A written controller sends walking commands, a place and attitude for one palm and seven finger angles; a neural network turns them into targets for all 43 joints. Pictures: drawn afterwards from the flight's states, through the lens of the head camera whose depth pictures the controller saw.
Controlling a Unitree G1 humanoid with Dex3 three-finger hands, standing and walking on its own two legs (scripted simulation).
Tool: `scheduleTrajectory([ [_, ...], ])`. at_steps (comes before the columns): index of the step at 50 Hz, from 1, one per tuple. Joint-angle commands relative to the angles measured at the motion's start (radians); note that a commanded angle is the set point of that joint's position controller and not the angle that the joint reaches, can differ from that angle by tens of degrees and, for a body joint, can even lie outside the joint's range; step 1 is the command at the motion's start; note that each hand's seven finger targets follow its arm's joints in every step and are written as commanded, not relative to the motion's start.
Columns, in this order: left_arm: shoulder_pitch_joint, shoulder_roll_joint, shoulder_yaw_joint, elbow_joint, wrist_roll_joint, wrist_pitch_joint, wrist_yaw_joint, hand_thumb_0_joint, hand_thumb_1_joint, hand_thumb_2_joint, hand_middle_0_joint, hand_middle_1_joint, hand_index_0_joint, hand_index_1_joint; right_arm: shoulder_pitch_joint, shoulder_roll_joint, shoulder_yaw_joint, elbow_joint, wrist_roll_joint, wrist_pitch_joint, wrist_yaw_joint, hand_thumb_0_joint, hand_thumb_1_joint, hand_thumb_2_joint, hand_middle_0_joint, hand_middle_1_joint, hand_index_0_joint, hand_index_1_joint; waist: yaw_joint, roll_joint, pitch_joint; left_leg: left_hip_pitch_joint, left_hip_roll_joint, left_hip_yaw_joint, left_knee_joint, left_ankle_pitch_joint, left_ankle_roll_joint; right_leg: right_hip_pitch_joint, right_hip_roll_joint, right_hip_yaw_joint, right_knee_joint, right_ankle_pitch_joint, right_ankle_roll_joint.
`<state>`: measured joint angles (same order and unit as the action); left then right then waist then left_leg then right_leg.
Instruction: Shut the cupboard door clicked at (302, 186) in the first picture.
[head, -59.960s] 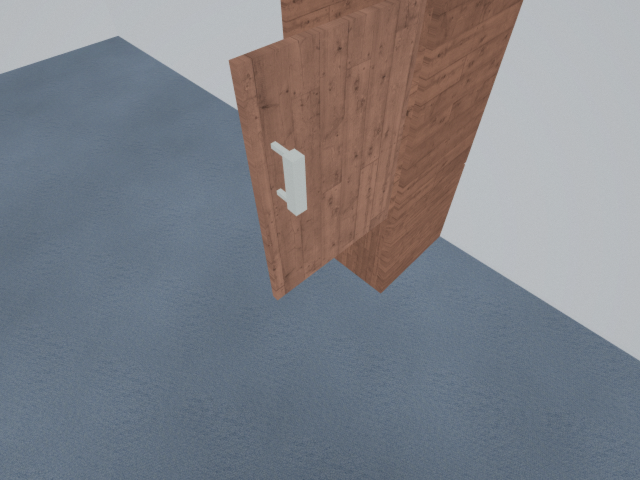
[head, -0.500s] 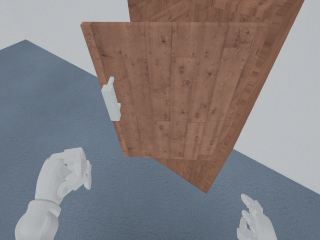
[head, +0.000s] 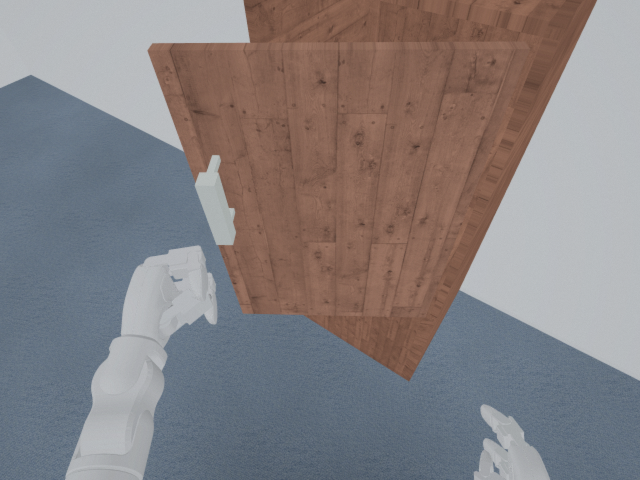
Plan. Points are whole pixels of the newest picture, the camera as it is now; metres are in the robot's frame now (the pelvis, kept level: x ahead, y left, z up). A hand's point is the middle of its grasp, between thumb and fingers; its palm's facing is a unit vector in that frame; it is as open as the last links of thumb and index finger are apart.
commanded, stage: bring the fist close to the handle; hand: left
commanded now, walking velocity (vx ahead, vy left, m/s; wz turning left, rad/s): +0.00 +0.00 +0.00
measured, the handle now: (220, 200) +0.47 +0.18 +0.08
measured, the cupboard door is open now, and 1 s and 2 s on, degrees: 33 33 20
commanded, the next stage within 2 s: push the door shut along its arc in 0.80 s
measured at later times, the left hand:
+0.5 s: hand (234, 251) +0.37 +0.14 +0.09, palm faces +0.02 -1.00 -0.02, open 3.1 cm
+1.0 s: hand (235, 255) +0.36 +0.13 +0.09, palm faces +0.00 -1.00 -0.03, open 3.1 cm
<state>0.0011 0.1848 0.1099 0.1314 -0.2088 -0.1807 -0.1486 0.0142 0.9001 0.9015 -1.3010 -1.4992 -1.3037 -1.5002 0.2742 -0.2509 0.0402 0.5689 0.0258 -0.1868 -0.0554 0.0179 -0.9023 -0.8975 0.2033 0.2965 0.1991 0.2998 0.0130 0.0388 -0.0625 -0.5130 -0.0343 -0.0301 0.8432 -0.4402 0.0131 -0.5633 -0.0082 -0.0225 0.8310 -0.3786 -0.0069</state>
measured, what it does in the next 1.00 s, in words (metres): stands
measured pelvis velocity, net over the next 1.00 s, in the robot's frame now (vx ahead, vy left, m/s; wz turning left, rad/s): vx -0.01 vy -0.01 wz -0.01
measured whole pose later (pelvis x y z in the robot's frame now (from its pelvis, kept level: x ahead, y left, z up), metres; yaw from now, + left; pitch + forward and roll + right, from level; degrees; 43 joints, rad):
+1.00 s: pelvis -0.01 -0.01 +0.00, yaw -1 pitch +7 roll +1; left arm -0.32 0.19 0.15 0.53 -0.18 -0.28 -0.12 0.01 0.90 0.90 -1.30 -1.50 -1.30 -1.50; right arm 0.26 -0.25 0.03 0.60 0.03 -0.10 -0.05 0.02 -0.90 -0.90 0.20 0.30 0.20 0.30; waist -0.01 0.03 -0.07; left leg -0.52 -0.02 -0.02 0.81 -0.41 0.00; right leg -0.59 0.01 -0.01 0.81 -0.35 -0.02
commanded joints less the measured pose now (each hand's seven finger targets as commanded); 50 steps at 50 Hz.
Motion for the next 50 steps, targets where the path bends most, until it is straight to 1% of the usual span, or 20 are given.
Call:
scheduleTrajectory([
  [1, -0.272, 0.099, 0.044, -0.205, -0.005, -0.066, 0.026, 0.0, 0.9, 0.9, -1.3, -1.5, -1.3, -1.5, -0.054, -0.106, -0.054, -0.147, 0.003, -0.044, -0.01, 0.0, -0.9, -0.9, 0.2, 0.3, 0.2, 0.3, -0.007, -0.027, -0.245, 0.053, 0.014, -0.006, -0.143, 0.298, -0.01, 0.186, 0.007, -0.023, -0.089, 0.277, -0.019],
  [5, -0.357, 0.103, 0.042, -0.15, 0.009, -0.068, 0.049, 0.0, 0.9, 0.9, -1.3, -1.5, -1.3, -1.5, -0.054, -0.106, -0.053, -0.133, 0.003, -0.028, -0.011, 0.0, -0.9, -0.9, 0.2, 0.3, 0.2, 0.3, -0.02, -0.056, -0.236, 0.038, 0.013, -0.002, -0.142, 0.263, -0.006, 0.179, 0.005, -0.016, -0.1, 0.253, -0.015],
  [7, -0.417, 0.136, 0.07, -0.098, 0.016, -0.069, 0.059, 0.0, 0.9, 0.9, -1.3, -1.5, -1.3, -1.5, -0.054, -0.111, -0.053, -0.12, 0.003, -0.018, -0.016, 0.0, -0.9, -0.9, 0.2, 0.3, 0.2, 0.3, -0.025, -0.07, -0.222, 0.022, 0.013, 0.002, -0.141, 0.227, -0.002, 0.169, 0.006, -0.008, -0.113, 0.216, -0.013],
  [8, -0.446, 0.11, 0.045, -0.076, 0.019, -0.068, 0.057, 0.0, 0.9, 0.9, -1.3, -1.5, -1.3, -1.5, -0.061, -0.106, -0.05, -0.121, 0.004, -0.016, -0.016, 0.0, -0.9, -0.9, 0.2, 0.3, 0.2, 0.3, -0.029, -0.045, -0.217, 0.024, 0.011, 0.005, -0.144, 0.216, -0.002, 0.161, 0.003, -0.007, -0.115, 0.208, -0.013],
  [12, -0.49, 0.132, 0.073, -0.001, 0.016, -0.078, 0.057, 0.0, 0.9, 0.9, -1.3, -1.5, -1.3, -1.5, -0.047, -0.11, -0.053, -0.111, 0.002, -0.007, -0.016, 0.0, -0.9, -0.9, 0.2, 0.3, 0.2, 0.3, -0.02, -0.054, -0.274, 0.027, 0.01, 0.009, -0.137, 0.244, -0.002, 0.197, 0.004, 0.002, -0.111, 0.25, -0.015],
  [16, -0.579, 0.119, 0.064, 0.084, 0.013, -0.089, 0.051, 0.0, 0.9, 0.9, -1.3, -1.5, -1.3, -1.5, -0.039, -0.11, -0.053, -0.101, 0.005, 0.005, -0.013, 0.0, -0.9, -0.9, 0.2, 0.3, 0.2, 0.3, -0.03, -0.073, -0.257, 0.008, 0.01, 0.013, -0.138, 0.233, -0.001, 0.189, 0.002, 0.006, -0.115, 0.254, -0.013],
  [17, -0.577, 0.153, 0.097, 0.122, 0.015, -0.089, 0.052, 0.0, 0.9, 0.9, -1.3, -1.5, -1.3, -1.5, -0.033, -0.116, -0.056, -0.098, 0.004, 0.01, -0.014, 0.0, -0.9, -0.9, 0.2, 0.3, 0.2, 0.3, -0.025, -0.092, -0.254, -0.008, 0.01, 0.013, -0.136, 0.227, 0.001, 0.196, 0.002, 0.011, -0.119, 0.248, -0.011],
  [19, -0.621, 0.146, 0.089, 0.124, 0.016, -0.102, 0.048, 0.0, 0.9, 0.9, -1.3, -1.5, -1.3, -1.5, -0.029, -0.111, -0.057, -0.098, 0.003, 0.017, -0.011, 0.0, -0.9, -0.9, 0.2, 0.3, 0.2, 0.3, -0.026, -0.072, -0.292, -0.005, 0.007, 0.023, -0.133, 0.242, 0.002, 0.219, -0.004, 0.022, -0.115, 0.279, -0.009],
  [22, -0.558, 0.178, 0.129, 0.134, 0.015, -0.122, 0.043, 0.0, 0.9, 0.9, -1.3, -1.5, -1.3, -1.5, -0.016, -0.115, -0.066, -0.104, 0.002, 0.025, -0.006, 0.0, -0.9, -0.9, 0.2, 0.3, 0.2, 0.3, -0.002, -0.061, -0.34, 0.007, 0.008, 0.027, -0.129, 0.299, 0.002, 0.259, 0.0, 0.021, -0.103, 0.347, -0.014],
  [24, -0.558, 0.128, 0.088, 0.135, 0.009, -0.127, 0.035, 0.0, 0.9, 0.9, -1.3, -1.5, -1.3, -1.5, -0.016, -0.108, -0.063, -0.105, 0.004, 0.03, -0.001, 0.0, -0.9, -0.9, 0.2, 0.3, 0.2, 0.3, -0.014, -0.066, -0.315, 0.007, 0.009, 0.032, -0.134, 0.31, 0.002, 0.252, -0.001, 0.019, -0.106, 0.377, -0.011],
  [27, -0.568, 0.177, 0.125, 0.152, 0.007, -0.134, 0.033, 0.0, 0.9, 0.9, -1.3, -1.5, -1.3, -1.5, -0.011, -0.119, -0.068, -0.102, 0.007, 0.04, -0.003, 0.0, -0.9, -0.9, 0.2, 0.3, 0.2, 0.3, -0.014, -0.084, -0.281, -0.017, 0.008, 0.034, -0.14, 0.264, 0.005, 0.242, 0.0, 0.026, -0.122, 0.321, -0.009],
  [33, -0.604, 0.153, 0.095, 0.097, 0.011, -0.162, 0.038, 0.0, 0.9, 0.9, -1.3, -1.5, -1.3, -1.5, -0.019, -0.111, -0.069, -0.101, 0.008, 0.039, -0.006, 0.0, -0.9, -0.9, 0.2, 0.3, 0.2, 0.3, -0.021, -0.036, -0.314, 0.015, 0.007, 0.036, -0.145, 0.26, 0.007, 0.244, -0.001, 0.03, -0.124, 0.315, -0.01],
  [36, -0.609, 0.155, 0.1, 0.139, 0.005, -0.165, 0.039, 0.0, 0.9, 0.9, -1.3, -1.5, -1.3, -1.5, -0.023, -0.115, -0.069, -0.092, 0.009, 0.038, -0.009, 0.0, -0.9, -0.9, 0.2, 0.3, 0.2, 0.3, -0.03, -0.095, -0.272, -0.009, 0.007, 0.036, -0.15, 0.201, 0.008, 0.221, -0.001, 0.032, -0.144, 0.244, -0.004],
  [37, -0.615, 0.174, 0.112, 0.159, 0.01, -0.164, 0.04, 0.0, 0.9, 0.9, -1.3, -1.5, -1.3, -1.5, -0.022, -0.119, -0.068, -0.087, 0.008, 0.04, -0.011, 0.0, -0.9, -0.9, 0.2, 0.3, 0.2, 0.3, -0.03, -0.078, -0.259, -0.012, 0.007, 0.035, -0.151, 0.191, 0.009, 0.212, 0.0, 0.036, -0.15, 0.226, -0.006],
  [38, -0.635, 0.153, 0.091, 0.148, 0.012, -0.165, 0.04, 0.0, 0.9, 0.9, -1.3, -1.5, -1.3, -1.5, -0.027, -0.115, -0.067, -0.089, 0.01, 0.04, -0.01, 0.0, -0.9, -0.9, 0.2, 0.3, 0.2, 0.3, -0.037, -0.076, -0.265, -0.004, 0.008, 0.035, -0.154, 0.19, 0.01, 0.207, -0.001, 0.033, -0.148, 0.223, -0.005],
  [41, -0.599, 0.161, 0.11, 0.16, 0.008, -0.161, 0.04, 0.0, 0.9, 0.9, -1.3, -1.5, -1.3, -1.5, -0.028, -0.115, -0.068, -0.093, 0.007, 0.039, -0.008, 0.0, -0.9, -0.9, 0.2, 0.3, 0.2, 0.3, -0.018, -0.065, -0.288, 0.003, 0.006, 0.036, -0.153, 0.204, 0.008, 0.225, -0.001, 0.033, -0.143, 0.245, -0.009],
  [42, -0.603, 0.177, 0.116, 0.168, 0.011, -0.16, 0.04, 0.0, 0.9, 0.9, -1.3, -1.5, -1.3, -1.5, -0.023, -0.12, -0.066, -0.092, 0.007, 0.043, -0.009, 0.0, -0.9, -0.9, 0.2, 0.3, 0.2, 0.3, -0.021, -0.076, -0.289, -0.004, 0.007, 0.033, -0.156, 0.204, 0.008, 0.231, 0.0, 0.03, -0.142, 0.241, -0.008],
  [44, -0.642, 0.138, 0.082, 0.157, 0.012, -0.162, 0.039, 0.0, 0.9, 0.9, -1.3, -1.5, -1.3, -1.5, -0.032, -0.111, -0.064, -0.095, 0.009, 0.042, -0.007, 0.0, -0.9, -0.9, 0.2, 0.3, 0.2, 0.3, -0.032, -0.07, -0.276, 0.004, 0.007, 0.034, -0.155, 0.202, 0.009, 0.213, 0.0, 0.027, -0.141, 0.244, -0.008],
  [46, -0.625, 0.155, 0.099, 0.167, 0.011, -0.164, 0.038, 0.0, 0.9, 0.9, -1.3, -1.5, -1.3, -1.5, -0.031, -0.115, -0.067, -0.096, 0.009, 0.04, -0.006, 0.0, -0.9, -0.9, 0.2, 0.3, 0.2, 0.3, -0.026, -0.08, -0.282, 0.005, 0.008, 0.033, -0.152, 0.204, 0.008, 0.217, 0.002, 0.028, -0.139, 0.246, -0.009],
  [50, -0.757, 0.173, 0.079, 0.211, 0.023, -0.169, 0.018, 0.0, 0.9, 0.9, -1.3, -1.5, -1.3, -1.5, -0.03, -0.118, -0.061, -0.082, 0.011, 0.046, -0.012, 0.0, -0.9, -0.9, 0.2, 0.3, 0.2, 0.3, -0.056, -0.062, -0.259, -0.002, 0.009, 0.029, -0.146, 0.174, 0.009, 0.176, 0.0, 0.029, -0.137, 0.216, -0.008],
])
